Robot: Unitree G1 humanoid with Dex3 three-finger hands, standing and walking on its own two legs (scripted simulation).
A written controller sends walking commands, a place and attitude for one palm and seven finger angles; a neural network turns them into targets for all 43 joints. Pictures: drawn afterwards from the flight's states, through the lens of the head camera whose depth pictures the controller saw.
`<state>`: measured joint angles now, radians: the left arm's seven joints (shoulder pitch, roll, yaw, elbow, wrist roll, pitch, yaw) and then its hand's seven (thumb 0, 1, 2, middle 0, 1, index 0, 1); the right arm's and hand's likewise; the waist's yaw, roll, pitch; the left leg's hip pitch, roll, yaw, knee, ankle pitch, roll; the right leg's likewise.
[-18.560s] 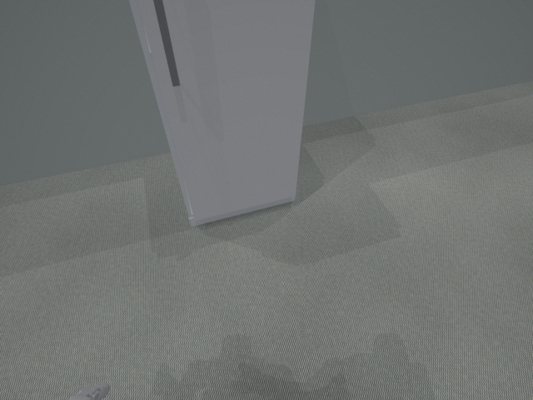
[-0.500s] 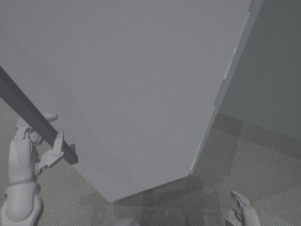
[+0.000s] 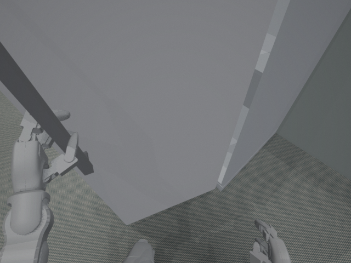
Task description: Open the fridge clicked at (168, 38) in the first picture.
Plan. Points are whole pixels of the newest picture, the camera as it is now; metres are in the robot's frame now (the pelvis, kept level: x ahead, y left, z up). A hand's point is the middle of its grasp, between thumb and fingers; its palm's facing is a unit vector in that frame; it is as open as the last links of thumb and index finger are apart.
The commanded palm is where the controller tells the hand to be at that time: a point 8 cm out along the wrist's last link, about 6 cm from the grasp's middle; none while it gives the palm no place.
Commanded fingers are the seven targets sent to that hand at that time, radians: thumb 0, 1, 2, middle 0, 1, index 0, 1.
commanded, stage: walk backward, drawing the door open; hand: left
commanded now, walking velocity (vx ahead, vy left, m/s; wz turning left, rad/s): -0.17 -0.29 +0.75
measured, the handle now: (35, 96) +0.32 +0.24 +0.24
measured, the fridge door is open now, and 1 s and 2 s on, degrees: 68 84 82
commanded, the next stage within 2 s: stop walking and hold the door back in 0.40 s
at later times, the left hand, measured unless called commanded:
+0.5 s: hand (103, 214) +0.18 +0.12 +0.15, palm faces +0.47 -0.84 -0.27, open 7.0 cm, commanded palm +0.14 +0.15 +0.13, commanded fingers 0.00 0.90 0.90 -0.45 -1.40 -0.45 -1.40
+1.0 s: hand (105, 205) +0.19 +0.12 +0.15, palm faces +0.65 -0.72 -0.24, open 6.4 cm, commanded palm +0.13 +0.17 +0.13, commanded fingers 0.00 0.90 0.90 -0.45 -1.40 -0.45 -1.40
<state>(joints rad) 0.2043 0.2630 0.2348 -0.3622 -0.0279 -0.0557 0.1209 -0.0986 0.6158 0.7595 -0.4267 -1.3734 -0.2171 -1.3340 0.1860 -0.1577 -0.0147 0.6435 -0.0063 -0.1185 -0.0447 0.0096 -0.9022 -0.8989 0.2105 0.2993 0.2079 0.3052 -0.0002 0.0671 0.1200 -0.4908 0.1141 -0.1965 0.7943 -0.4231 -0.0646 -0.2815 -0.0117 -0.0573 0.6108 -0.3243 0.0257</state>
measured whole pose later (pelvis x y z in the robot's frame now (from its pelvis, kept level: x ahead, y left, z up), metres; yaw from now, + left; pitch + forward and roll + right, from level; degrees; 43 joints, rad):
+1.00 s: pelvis -0.08 -0.25 +0.02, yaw +30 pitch -1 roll +3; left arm -0.49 0.34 0.23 0.55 0.00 -0.19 0.05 -0.10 0.57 0.80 -0.45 -1.39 -0.37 -1.33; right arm 0.17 -0.34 -0.07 0.70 0.01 -0.03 -0.07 0.01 -0.91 -0.90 0.20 0.30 0.20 0.30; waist -0.06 -0.03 0.09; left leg -0.34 0.01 0.05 0.79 -0.42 -0.02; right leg -0.35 -0.16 -0.08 0.48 -0.11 0.04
